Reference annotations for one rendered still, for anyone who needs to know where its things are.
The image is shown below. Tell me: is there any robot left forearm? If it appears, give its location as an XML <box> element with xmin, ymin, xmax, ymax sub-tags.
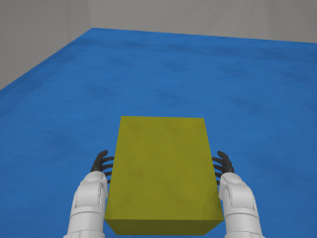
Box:
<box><xmin>62</xmin><ymin>171</ymin><xmax>108</xmax><ymax>238</ymax></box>

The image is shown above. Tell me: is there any carton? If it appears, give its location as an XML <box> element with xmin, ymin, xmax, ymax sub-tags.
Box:
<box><xmin>104</xmin><ymin>116</ymin><xmax>224</xmax><ymax>236</ymax></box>

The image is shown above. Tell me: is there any right robot hand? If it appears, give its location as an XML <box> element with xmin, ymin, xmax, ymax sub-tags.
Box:
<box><xmin>211</xmin><ymin>151</ymin><xmax>235</xmax><ymax>185</ymax></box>

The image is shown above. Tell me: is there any robot right forearm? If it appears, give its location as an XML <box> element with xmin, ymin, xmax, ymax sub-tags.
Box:
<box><xmin>218</xmin><ymin>173</ymin><xmax>265</xmax><ymax>238</ymax></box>

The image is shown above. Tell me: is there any left robot hand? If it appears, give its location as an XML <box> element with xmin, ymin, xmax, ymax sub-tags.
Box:
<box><xmin>90</xmin><ymin>150</ymin><xmax>115</xmax><ymax>183</ymax></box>

